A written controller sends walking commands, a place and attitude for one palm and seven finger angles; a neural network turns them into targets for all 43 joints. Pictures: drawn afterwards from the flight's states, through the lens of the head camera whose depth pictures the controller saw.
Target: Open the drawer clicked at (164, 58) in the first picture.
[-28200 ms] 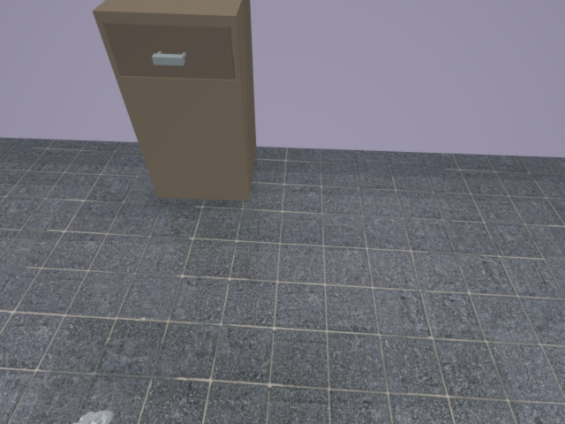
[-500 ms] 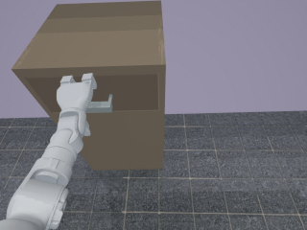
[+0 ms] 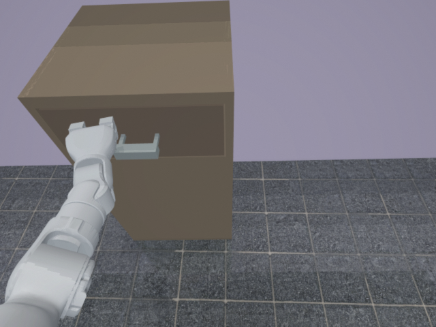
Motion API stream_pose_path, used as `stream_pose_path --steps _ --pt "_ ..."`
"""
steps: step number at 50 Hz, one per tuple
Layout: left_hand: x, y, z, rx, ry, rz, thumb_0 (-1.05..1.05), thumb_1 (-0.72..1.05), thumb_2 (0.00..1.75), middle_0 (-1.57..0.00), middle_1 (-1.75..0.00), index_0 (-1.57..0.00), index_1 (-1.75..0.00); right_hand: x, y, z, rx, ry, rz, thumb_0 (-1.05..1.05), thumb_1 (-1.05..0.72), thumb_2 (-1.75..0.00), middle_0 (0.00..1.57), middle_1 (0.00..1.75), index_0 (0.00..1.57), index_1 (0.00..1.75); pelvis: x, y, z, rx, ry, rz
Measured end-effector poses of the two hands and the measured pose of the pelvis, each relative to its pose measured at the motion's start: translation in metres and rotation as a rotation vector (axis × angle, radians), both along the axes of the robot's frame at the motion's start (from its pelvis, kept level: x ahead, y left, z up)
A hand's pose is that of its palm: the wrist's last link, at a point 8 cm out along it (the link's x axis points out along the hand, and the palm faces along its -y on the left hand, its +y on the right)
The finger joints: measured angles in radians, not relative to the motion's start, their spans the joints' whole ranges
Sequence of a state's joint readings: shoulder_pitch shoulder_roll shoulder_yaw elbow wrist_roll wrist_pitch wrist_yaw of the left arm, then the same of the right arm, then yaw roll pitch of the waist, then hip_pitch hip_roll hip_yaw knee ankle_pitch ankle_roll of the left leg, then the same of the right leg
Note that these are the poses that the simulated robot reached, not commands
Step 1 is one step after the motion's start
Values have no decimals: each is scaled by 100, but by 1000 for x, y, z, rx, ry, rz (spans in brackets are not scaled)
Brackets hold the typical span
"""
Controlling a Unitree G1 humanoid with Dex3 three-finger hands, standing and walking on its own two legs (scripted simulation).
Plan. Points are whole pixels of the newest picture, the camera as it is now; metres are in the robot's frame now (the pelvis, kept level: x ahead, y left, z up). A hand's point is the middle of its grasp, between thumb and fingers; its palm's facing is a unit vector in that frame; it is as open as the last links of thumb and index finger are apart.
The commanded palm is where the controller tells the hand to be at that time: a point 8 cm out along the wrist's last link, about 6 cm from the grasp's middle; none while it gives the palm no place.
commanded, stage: re-aim the fingers above the handle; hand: left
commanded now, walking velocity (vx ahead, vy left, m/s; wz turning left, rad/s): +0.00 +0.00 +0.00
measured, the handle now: (138, 144) +0.53 +0.20 -0.02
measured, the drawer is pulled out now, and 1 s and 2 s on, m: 0.00 0.00 0.00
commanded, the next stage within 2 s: lower the fingers behind the handle in 0.46 s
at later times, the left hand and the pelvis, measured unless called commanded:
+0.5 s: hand (90, 179) +0.39 +0.26 +0.04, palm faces -0.19 -0.03 -0.98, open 13.8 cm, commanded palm +0.39 +0.20 +0.10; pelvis +0.00 -0.01 +0.01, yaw +1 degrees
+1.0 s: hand (115, 174) +0.42 +0.23 +0.01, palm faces -0.17 -0.05 -0.98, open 14.0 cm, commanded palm +0.41 +0.19 +0.07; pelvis +0.00 -0.01 +0.00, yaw +1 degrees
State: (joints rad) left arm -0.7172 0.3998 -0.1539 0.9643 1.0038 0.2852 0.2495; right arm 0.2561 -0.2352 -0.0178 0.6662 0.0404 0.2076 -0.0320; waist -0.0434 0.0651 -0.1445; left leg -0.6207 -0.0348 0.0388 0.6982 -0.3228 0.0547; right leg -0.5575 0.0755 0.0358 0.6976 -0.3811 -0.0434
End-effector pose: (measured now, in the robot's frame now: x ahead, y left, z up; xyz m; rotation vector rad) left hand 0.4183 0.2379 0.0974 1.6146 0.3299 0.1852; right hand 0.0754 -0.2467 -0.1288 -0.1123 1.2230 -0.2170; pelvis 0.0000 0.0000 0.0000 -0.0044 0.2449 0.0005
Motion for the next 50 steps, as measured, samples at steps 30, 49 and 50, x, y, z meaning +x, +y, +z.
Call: stream_pose_path --steps 30,49,50 --pt "-52 -46 -23 -225 132 -286 0 -49 30 -31 -120 -32 -120 39 -12 18 -81 -102 90 1 -91 -90 20 30 20 30 3 -4 5 -4 -71 75" --pt "-8 -18 -31 -56 63 2 0 -48 30 -31 -120 -29 -121 -26 -2 -7 -2 62 -9 1 -91 -90 20 30 20 30 -6 -8 -4 0 15 11" --pt "-8 -16 -29 -97 66 -12 0 -48 30 -31 -120 -27 -121 -31 -5 -5 -18 78 -6 1 -91 -90 20 30 20 30 -5 -8 -3 -1 10 20"
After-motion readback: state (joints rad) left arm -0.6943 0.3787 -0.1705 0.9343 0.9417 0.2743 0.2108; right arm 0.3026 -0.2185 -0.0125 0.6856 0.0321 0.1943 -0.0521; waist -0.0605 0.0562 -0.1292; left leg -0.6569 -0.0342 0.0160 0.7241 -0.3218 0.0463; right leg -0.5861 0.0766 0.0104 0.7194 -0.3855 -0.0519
